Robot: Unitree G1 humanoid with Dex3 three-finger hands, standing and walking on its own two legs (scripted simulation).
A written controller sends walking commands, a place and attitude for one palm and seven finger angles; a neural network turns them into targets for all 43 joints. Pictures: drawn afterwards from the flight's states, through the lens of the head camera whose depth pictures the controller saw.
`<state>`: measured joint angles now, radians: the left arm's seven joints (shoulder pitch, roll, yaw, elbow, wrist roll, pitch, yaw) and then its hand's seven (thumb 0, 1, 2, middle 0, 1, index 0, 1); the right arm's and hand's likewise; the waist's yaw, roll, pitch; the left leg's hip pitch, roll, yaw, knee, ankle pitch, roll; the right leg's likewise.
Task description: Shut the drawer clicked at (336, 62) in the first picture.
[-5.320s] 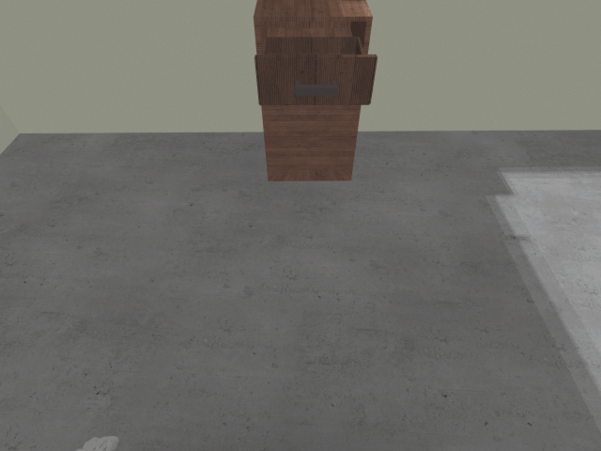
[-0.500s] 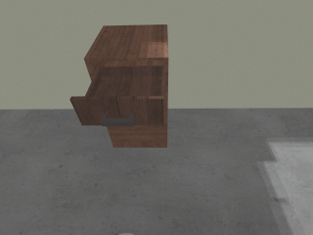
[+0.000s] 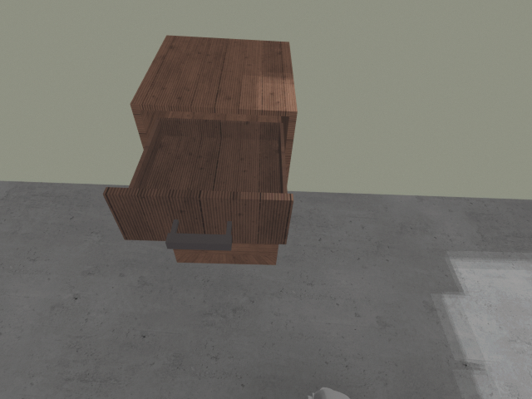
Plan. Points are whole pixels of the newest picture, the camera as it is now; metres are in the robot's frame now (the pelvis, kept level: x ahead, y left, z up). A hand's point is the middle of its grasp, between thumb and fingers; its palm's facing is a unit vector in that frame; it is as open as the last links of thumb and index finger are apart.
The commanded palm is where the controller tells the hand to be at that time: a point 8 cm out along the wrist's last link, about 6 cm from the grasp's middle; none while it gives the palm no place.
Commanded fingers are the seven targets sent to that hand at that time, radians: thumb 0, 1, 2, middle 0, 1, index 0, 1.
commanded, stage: take the last steps up to it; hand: left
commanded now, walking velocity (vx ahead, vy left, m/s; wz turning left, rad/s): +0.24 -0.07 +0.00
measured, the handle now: (201, 233) +0.45 +0.17 -0.09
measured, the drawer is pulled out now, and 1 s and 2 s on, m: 0.30 0.30 0.30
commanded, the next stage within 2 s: come to a stop and stand still in 0.26 s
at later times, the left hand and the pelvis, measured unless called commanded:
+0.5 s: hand (203, 394) +0.17 +0.12 -0.17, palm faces +0.08 -0.97 -0.22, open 7.2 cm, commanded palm none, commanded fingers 0.00 0.90 0.90 -0.20 -0.30 -0.20 -0.30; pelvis +0.14 -0.06 +0.00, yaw +1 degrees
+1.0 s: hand out of the picture +0.14 +0.13 -0.18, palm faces +0.01 -0.96 -0.27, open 7.4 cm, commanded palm none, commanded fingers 0.00 0.90 0.90 -0.20 -0.30 -0.20 -0.30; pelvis +0.14 -0.06 -0.01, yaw -1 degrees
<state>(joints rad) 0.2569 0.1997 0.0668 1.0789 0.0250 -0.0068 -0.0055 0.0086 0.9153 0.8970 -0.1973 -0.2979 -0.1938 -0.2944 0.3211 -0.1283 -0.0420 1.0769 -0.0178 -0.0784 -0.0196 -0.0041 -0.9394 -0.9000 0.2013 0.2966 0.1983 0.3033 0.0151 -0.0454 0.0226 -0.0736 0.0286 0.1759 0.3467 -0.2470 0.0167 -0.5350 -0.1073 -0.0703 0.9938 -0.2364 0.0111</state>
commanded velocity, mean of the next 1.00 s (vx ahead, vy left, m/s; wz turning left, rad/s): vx -0.02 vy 0.00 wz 0.01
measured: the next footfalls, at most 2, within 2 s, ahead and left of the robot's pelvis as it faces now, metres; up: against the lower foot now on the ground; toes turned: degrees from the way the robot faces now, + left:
right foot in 0.20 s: +0.21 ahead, -0.15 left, +0.00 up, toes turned -5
left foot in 0.58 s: +0.19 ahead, +0.05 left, +0.00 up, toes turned +2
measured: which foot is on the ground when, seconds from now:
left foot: down 0.00-0.20, up 0.22-0.56, down 0.58-1.00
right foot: up 0.00-0.18, down 0.20-1.00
